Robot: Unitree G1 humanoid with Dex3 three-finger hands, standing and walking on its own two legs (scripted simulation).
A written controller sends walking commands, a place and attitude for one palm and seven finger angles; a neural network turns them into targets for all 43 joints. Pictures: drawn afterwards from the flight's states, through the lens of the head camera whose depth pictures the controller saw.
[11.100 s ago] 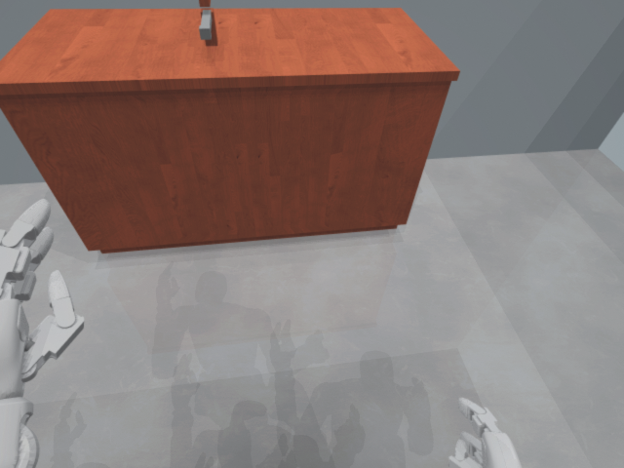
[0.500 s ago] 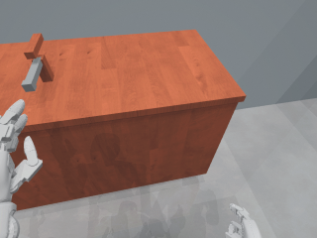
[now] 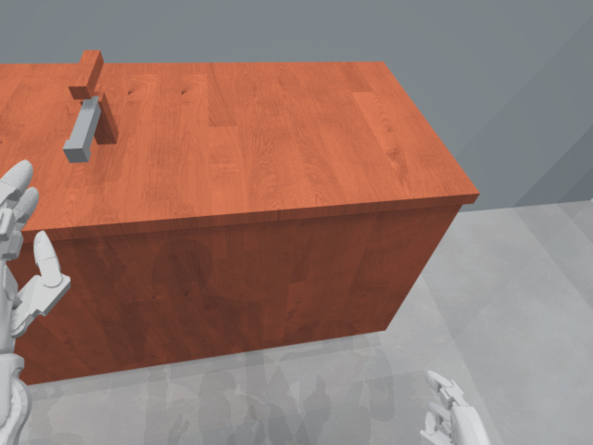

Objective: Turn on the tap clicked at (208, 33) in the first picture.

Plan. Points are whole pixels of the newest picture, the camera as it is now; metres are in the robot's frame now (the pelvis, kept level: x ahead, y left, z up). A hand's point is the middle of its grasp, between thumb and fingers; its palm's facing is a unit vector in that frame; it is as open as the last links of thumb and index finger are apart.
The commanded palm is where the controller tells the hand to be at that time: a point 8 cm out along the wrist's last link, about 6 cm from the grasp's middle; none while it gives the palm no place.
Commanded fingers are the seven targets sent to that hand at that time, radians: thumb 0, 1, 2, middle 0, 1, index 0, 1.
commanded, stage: shuffle to correct the standing spot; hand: left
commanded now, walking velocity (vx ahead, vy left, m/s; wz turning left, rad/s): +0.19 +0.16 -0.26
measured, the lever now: (77, 151) +0.49 +0.42 +0.08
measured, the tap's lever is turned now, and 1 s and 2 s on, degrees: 0 0 0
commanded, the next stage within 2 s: come to a stop and stand still in 1.40 s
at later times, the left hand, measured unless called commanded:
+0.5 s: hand (110, 222) +0.29 +0.25 +0.16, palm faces +0.34 -0.86 -0.38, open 7.4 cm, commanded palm +0.23 +0.30 +0.17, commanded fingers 0.00 0.90 0.90 -0.20 -0.30 -0.20 -0.30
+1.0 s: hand (111, 208) +0.31 +0.26 +0.17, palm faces +0.33 -0.84 -0.42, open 7.4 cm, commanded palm +0.25 +0.31 +0.17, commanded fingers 0.00 0.90 0.90 -0.20 -0.30 -0.20 -0.30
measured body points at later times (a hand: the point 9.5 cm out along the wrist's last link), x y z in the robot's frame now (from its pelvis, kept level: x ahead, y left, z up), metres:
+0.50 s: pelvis +0.06 +0.02 -0.02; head +0.08 +0.03 +0.43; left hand +0.27 +0.30 +0.18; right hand +0.22 -0.22 -0.09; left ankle +0.03 +0.09 -0.74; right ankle +0.02 -0.13 -0.74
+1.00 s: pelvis +0.07 +0.04 -0.02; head +0.08 +0.03 +0.43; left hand +0.28 +0.30 +0.19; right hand +0.22 -0.18 -0.10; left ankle +0.08 +0.13 -0.74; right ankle +0.08 -0.04 -0.74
